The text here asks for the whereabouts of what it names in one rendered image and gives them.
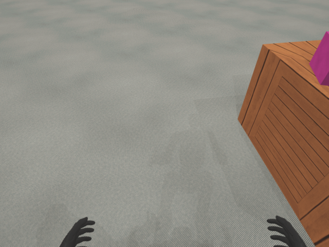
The robot right hand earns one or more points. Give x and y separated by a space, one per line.
292 238

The pedestal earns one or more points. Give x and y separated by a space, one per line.
285 114

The robot left hand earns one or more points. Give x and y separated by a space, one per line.
71 239

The carton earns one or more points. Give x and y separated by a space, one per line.
320 61

